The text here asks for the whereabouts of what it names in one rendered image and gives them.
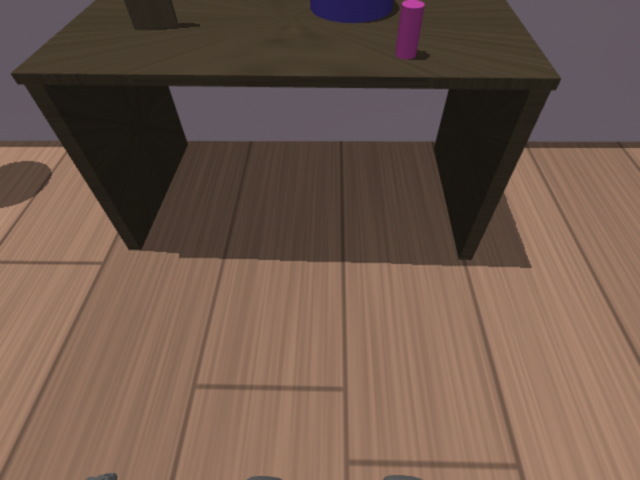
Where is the desk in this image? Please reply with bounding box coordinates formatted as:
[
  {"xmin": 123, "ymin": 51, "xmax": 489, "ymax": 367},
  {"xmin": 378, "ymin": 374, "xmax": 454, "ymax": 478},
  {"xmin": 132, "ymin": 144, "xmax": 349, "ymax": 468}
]
[{"xmin": 10, "ymin": 0, "xmax": 561, "ymax": 260}]

